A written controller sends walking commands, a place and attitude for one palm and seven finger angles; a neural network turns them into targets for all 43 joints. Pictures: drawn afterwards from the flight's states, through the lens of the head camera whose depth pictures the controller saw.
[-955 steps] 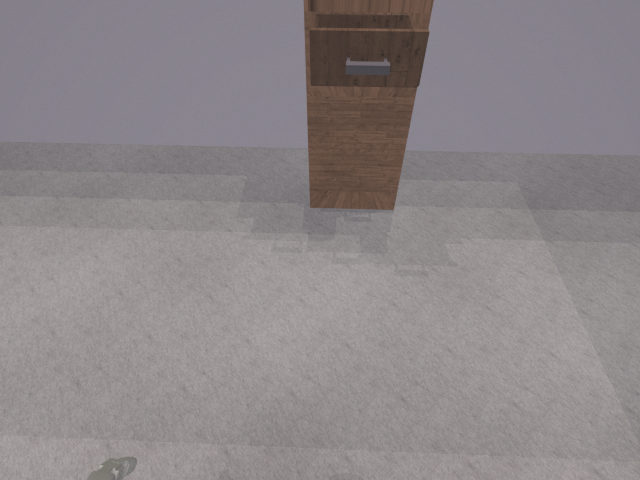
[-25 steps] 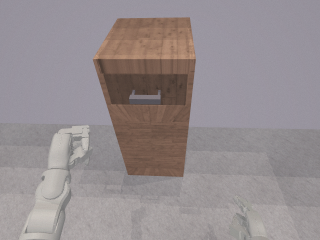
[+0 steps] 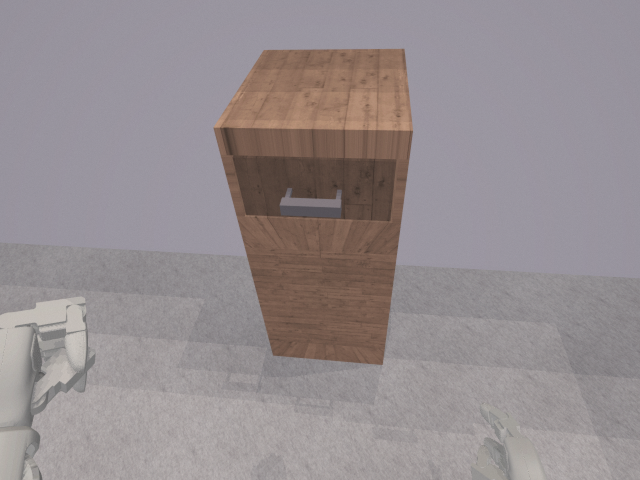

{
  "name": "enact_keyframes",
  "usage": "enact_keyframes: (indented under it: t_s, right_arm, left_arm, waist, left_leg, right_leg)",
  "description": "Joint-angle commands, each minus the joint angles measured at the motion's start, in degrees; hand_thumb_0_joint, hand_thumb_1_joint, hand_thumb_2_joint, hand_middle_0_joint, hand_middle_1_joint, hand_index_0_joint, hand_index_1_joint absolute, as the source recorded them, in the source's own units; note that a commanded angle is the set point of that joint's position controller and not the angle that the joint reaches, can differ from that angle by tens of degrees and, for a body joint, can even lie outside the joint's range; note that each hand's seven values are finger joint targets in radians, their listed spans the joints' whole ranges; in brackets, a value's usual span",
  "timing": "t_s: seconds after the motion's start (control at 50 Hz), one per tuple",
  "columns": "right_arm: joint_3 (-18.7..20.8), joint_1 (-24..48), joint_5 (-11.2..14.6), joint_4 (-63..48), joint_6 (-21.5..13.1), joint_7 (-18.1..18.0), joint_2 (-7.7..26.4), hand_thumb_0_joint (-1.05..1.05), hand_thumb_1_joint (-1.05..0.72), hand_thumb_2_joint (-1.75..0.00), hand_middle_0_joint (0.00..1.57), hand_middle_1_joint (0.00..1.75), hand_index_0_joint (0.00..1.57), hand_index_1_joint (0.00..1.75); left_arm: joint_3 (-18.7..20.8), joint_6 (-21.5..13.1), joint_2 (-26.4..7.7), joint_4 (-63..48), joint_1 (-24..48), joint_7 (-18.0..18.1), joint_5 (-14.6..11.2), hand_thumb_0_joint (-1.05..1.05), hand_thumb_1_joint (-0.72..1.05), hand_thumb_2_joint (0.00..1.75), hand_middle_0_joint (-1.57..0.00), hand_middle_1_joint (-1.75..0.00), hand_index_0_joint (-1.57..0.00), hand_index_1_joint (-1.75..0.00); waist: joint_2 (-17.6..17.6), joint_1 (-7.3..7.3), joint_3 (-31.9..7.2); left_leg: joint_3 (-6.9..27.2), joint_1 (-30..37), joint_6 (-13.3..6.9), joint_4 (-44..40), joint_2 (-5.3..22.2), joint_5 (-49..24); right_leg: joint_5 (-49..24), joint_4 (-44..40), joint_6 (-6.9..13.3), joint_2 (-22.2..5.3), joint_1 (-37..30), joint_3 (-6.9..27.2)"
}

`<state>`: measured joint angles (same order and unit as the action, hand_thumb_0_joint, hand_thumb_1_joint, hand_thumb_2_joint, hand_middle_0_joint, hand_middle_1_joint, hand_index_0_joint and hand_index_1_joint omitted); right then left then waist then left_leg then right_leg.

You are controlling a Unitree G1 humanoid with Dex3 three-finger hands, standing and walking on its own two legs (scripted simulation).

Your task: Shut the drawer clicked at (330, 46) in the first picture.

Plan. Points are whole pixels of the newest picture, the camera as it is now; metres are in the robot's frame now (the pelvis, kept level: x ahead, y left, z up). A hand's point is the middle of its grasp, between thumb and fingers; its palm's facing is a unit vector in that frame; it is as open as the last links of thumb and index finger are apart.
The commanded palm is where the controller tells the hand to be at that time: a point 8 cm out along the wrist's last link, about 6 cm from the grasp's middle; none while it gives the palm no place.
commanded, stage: draw the hand back to the body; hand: left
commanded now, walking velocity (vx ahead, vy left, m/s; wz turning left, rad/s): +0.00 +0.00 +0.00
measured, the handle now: (312, 200) +0.66 +0.12 -0.03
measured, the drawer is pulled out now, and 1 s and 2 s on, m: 0.00 0.00 0.00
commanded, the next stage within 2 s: step back with the hand held close in 0.04 s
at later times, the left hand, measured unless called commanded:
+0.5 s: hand (95, 356) +0.18 +0.25 +0.15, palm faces +0.28 -0.80 -0.54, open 3.2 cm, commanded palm +0.11 +0.29 +0.17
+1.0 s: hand (14, 445) +0.09 +0.26 +0.16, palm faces +0.39 -0.77 -0.50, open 3.3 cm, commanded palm +0.02 +0.30 +0.17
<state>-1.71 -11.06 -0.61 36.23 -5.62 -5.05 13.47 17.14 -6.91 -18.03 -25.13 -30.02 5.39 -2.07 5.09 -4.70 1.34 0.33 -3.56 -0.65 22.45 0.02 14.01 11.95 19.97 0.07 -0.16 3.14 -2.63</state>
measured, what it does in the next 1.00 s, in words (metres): shifts its weight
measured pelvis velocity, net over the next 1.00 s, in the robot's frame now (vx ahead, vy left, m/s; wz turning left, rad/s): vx -0.09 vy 0.02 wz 0.06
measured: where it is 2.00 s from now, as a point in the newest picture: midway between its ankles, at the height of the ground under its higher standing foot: outside the picture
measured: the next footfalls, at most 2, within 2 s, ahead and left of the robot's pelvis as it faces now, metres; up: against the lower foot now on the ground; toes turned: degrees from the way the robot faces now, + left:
right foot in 1.62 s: -0.36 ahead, -0.11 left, +0.00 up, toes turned -3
left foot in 1.98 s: -0.14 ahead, +0.12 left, +0.00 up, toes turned -1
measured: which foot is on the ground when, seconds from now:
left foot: down 0.00-1.00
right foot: down 0.00-1.00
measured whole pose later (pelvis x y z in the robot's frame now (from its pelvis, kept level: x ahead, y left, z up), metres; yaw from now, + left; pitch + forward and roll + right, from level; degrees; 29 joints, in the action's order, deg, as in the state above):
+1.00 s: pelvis -0.09 +0.02 -0.02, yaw +4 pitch +0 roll -2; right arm -0.5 -13.5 0.0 30.8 -3.3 -5.8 13.0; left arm 21.9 -14.4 -23.6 -32.9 -33.2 8.1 0.8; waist 0.5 0.9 2.2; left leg 2.6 -23.1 -2.4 32.7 -1.5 9.5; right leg 10.8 32.3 -1.3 1.0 20.6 -1.0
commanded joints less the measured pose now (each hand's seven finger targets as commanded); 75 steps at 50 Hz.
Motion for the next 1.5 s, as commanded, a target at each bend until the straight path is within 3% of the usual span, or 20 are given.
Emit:
enact_keyframes:
  t_s: [0.0, 0.14, 0.16, 0.2, 0.36, 0.44, 0.56, 0.7, 0.82, 0.94, 1.02, 1.1, 1.16, 1.22, 1.26, 1.28, 1.32, 1.34, 1.4, 1.48]
  right_arm:
    - [2.2, 7.8, -0.1, -8.9, -3.9, -1.1, 5.2, 0.00, -0.90, -0.90, 0.20, 0.30, 0.20, 0.30]
    - [1.7, 8.2, -0.6, -8.9, -5.1, -1.2, 4.6, 0.00, -0.90, -0.90, 0.20, 0.30, 0.20, 0.30]
    - [1.9, 7.4, 0.1, -11.5, -3.0, -0.8, 6.7, 0.00, -0.90, -0.90, 0.20, 0.30, 0.20, 0.30]
    - [2.4, 8.6, -0.1, -10.9, -1.4, -0.7, 5.8, 0.00, -0.90, -0.90, 0.20, 0.30, 0.20, 0.30]
    - [4.2, 6.7, 0.5, -13.4, 1.9, -0.3, 6.2, 0.00, -0.90, -0.90, 0.20, 0.30, 0.20, 0.30]
    - [4.5, 7.1, 1.0, -14.6, 3.2, -0.6, 5.9, 0.00, -0.90, -0.90, 0.20, 0.30, 0.20, 0.30]
    - [4.7, 6.7, 1.0, -14.6, 3.3, -1.2, 6.9, 0.00, -0.90, -0.90, 0.20, 0.30, 0.20, 0.30]
    - [4.5, 6.6, 1.0, -15.1, 2.0, -1.2, 7.3, 0.00, -0.90, -0.90, 0.20, 0.30, 0.20, 0.30]
    - [4.2, 4.5, 0.6, -14.5, 0.5, -1.0, 7.3, 0.00, -0.90, -0.90, 0.20, 0.30, 0.20, 0.30]
    - [4.5, 5.1, 0.7, -15.1, -1.3, -1.5, 7.9, 0.00, -0.90, -0.90, 0.20, 0.30, 0.20, 0.30]
    - [5.3, 5.7, 0.6, -15.2, -2.9, -0.8, 8.1, 0.00, -0.90, -0.90, 0.20, 0.30, 0.20, 0.30]
    - [4.8, 3.6, 0.7, -12.5, -3.2, 0.5, 5.9, 0.00, -0.90, -0.90, 0.20, 0.30, 0.20, 0.30]
    - [5.5, 3.5, 0.9, -11.0, -2.2, 0.5, 5.2, 0.00, -0.90, -0.90, 0.20, 0.30, 0.20, 0.30]
    - [5.0, 4.9, 0.8, -10.8, -1.0, -0.1, 4.8, 0.00, -0.90, -0.90, 0.20, 0.30, 0.20, 0.30]
    - [5.1, 6.6, 0.7, -11.8, -1.1, -0.9, 6.5, 0.00, -0.90, -0.90, 0.20, 0.30, 0.20, 0.30]
    - [5.5, 7.4, 0.6, -12.4, -1.8, -1.1, 7.6, 0.00, -0.90, -0.90, 0.20, 0.30, 0.20, 0.30]
    - [5.9, 6.6, -0.9, -11.9, -2.9, -0.5, 7.3, 0.00, -0.90, -0.90, 0.20, 0.30, 0.20, 0.30]
    - [6.0, 6.3, -1.0, -11.4, -2.8, -0.2, 6.6, 0.00, -0.90, -0.90, 0.20, 0.30, 0.20, 0.30]
    - [6.0, 5.8, -0.3, -10.6, -4.1, 0.9, 5.6, 0.00, -0.90, -0.90, 0.20, 0.30, 0.20, 0.30]
    - [4.6, 4.9, -0.8, -9.0, -4.8, 1.6, 5.2, 0.00, -0.90, -0.90, 0.20, 0.30, 0.20, 0.30]
  left_arm:
    - [4.1, -3.2, -8.6, -10.1, 7.9, 1.4, 0.0, 0.00, 0.90, 0.90, -1.40, -1.60, -1.40, -1.60]
    - [5.5, -3.6, -10.0, -13.4, 6.3, 1.9, 0.2, 0.00, 0.90, 0.90, -1.40, -1.60, -1.40, -1.60]
    - [11.4, -5.4, -15.5, -15.6, 7.6, 1.9, 0.0, 0.00, 0.90, 0.90, -1.40, -1.60, -1.40, -1.60]
    - [8.7, -5.5, -11.5, -10.7, 2.4, 1.2, 0.2, 0.00, 0.90, 0.90, -1.40, -1.60, -1.40, -1.60]
    - [10.4, -7.1, -12.5, -15.4, -6.9, 1.6, -1.1, 0.00, 0.90, 0.90, -1.40, -1.60, -1.40, -1.60]
    - [11.9, -6.9, -13.8, -16.7, -8.4, 2.1, -1.6, 0.00, 0.90, 0.90, -1.40, -1.60, -1.40, -1.60]
    - [10.4, -6.8, -13.1, -16.1, -6.5, 2.5, -0.9, 0.00, 0.90, 0.90, -1.40, -1.60, -1.40, -1.60]
    - [10.6, -8.1, -13.1, -15.8, -4.0, 2.9, 0.8, 0.00, 0.90, 0.90, -1.40, -1.60, -1.40, -1.60]
    - [10.2, -10.2, -13.7, -19.5, -2.3, 4.0, 1.4, 0.00, 0.90, 0.90, -1.40, -1.60, -1.40, -1.60]
    - [12.1, -11.6, -13.6, -20.0, -2.9, 4.4, 2.6, 0.00, 0.90, 0.90, -1.40, -1.60, -1.40, -1.60]
    - [14.3, -12.7, -14.7, -17.5, -4.7, 3.6, 3.3, 0.00, 0.90, 0.90, -1.40, -1.60, -1.40, -1.60]
    - [12.5, -13.1, -15.3, -18.9, -3.8, 3.1, 0.8, 0.00, 0.90, 0.90, -1.40, -1.60, -1.40, -1.60]
    - [12.0, -12.4, -16.0, -20.5, -2.3, 3.8, 0.3, 0.00, 0.90, 0.90, -1.40, -1.60, -1.40, -1.60]
    - [12.3, -11.3, -16.1, -20.4, -2.3, 4.0, 0.2, 0.00, 0.90, 0.90, -1.40, -1.60, -1.40, -1.60]
    - [13.1, -11.5, -16.0, -20.9, -2.3, 3.8, 0.3, 0.00, 0.90, 0.90, -1.40, -1.60, -1.40, -1.60]
    - [13.6, -12.2, -16.3, -21.7, -1.5, 3.4, 1.1, 0.00, 0.90, 0.90, -1.40, -1.60, -1.40, -1.60]
    - [14.7, -12.7, -15.3, -19.6, -2.6, 2.9, 2.0, 0.00, 0.90, 0.90, -1.40, -1.60, -1.40, -1.60]
    - [14.9, -12.2, -15.1, -19.7, -1.2, 3.1, 2.4, 0.00, 0.90, 0.90, -1.40, -1.60, -1.40, -1.60]
    - [11.4, -11.0, -12.6, -19.8, -3.6, 3.2, 0.5, 0.00, 0.90, 0.90, -1.40, -1.60, -1.40, -1.60]
    - [8.8, -9.8, -11.7, -22.7, -3.5, 3.3, -1.2, 0.00, 0.90, 0.90, -1.40, -1.60, -1.40, -1.60]
  waist:
    - [-3.6, 1.44, -0.7]
    - [0.0, 0.47, -3.6]
    - [-1.8, 3.51, 1.9]
    - [-5.2, 3.57, 3.3]
    - [-3.3, 3.86, -14.4]
    - [-4.5, 3.67, -15.3]
    - [-1.6, 3.99, -9.8]
    - [-3.8, 4.23, -4.5]
    - [-3.9, 5.35, -3.6]
    - [7.1, 4.05, -5.3]
    - [3.4, 3.73, -4.4]
    - [-10.4, 5.28, -7.2]
    - [-14.9, 5.52, -10.3]
    - [-11.5, 5.83, -7.4]
    - [1.7, 5.05, -5.7]
    - [11.0, 4.57, -7.4]
    - [12.3, 4.46, -7.1]
    - [7.5, 4.63, -5.5]
    - [0.8, 3.55, -8.3]
    - [8.5, 4.33, -10.8]
  left_leg:
    - [-0.4, -1.0, -0.9, -3.9, 0.2, -7.3]
    - [-0.5, -0.7, -0.5, -3.3, -0.2, -12.1]
    - [1.1, -7.1, -1.7, -1.4, 0.5, -9.8]
    - [1.8, -7.9, -1.6, -0.3, 0.3, -9.4]
    - [1.2, -4.8, -0.8, 2.3, 1.6, -29.8]
    - [1.6, -6.6, -0.5, 2.7, 1.8, -32.3]
    - [3.2, -12.6, -1.4, -0.6, 3.3, -22.5]
    - [4.9, -29.2, -3.7, -3.2, 3.5, 8.9]
    - [4.4, -24.3, -2.6, 2.3, 1.5, 15.4]
    - [13.3, -43.0, -6.1, -12.4, 9.2, 25.2]
    - [11.5, -49.1, -7.7, -7.0, 8.5, 26.1]
    - [1.8, -21.1, -0.9, 10.9, -0.1, 4.7]
    - [-0.5, -10.6, 0.8, 20.6, -2.5, 4.0]
    - [0.6, -8.5, 0.3, 12.9, -1.3, 0.3]
    - [9.4, -19.2, -2.8, -2.4, 6.4, -4.6]
    - [16.0, -30.1, -5.6, -10.3, 13.4, 1.5]
    - [22.2, -43.1, -10.1, -20.8, 20.9, 27.0]
    - [21.5, -43.5, -11.1, -18.6, 20.9, 26.1]
    - [12.3, -22.3, -8.1, -11.5, 16.0, 9.9]
    - [7.2, -10.2, -3.0, -14.2, 13.2, 3.2]
  right_leg:
    - [-2.1, -4.1, 0.4, 0.7, 2.6, 0.3]
    - [-7.9, -2.6, 0.7, 0.5, -0.6, 0.3]
    - [-8.9, -4.6, 0.5, -1.6, 5.6, 3.4]
    - [-8.2, -5.6, 0.6, -2.9, 8.1, 3.5]
    - [-25.6, 3.6, -0.3, -2.6, 0.2, 0.2]
    - [-27.8, 5.9, -0.7, -2.3, -0.1, -0.3]
    - [-16.5, 7.0, -1.5, -0.6, 2.6, -0.2]
    - [-4.9, 7.0, -1.1, -1.5, -1.0, 3.8]
    - [12.1, -0.1, 0.4, -4.1, 11.0, 5.9]
    - [-1.6, 20.9, -1.7, 4.2, -8.4, 1.6]
    - [-6.1, 21.3, -1.2, 3.7, -11.9, 6.2]
    - [-11.5, 3.0, 3.7, -7.1, 13.5, 16.4]
    - [-5.5, -2.8, 6.0, -11.9, 22.6, 16.8]
    - [-2.5, -0.2, 3.4, -8.0, 26.0, 11.6]
    - [-1.2, 11.9, -0.8, 2.4, 16.5, 5.5]
    - [1.3, 24.6, -1.8, 6.3, 4.6, 2.7]
    - [12.1, 46.2, -1.4, 8.2, -2.3, 5.5]
    - [11.4, 48.9, -1.2, 7.5, -0.6, 6.5]
    - [16.7, 35.9, -0.6, 4.9, 11.1, 4.2]
    - [20.8, 15.1, 0.7, 5.4, 11.4, 0.5]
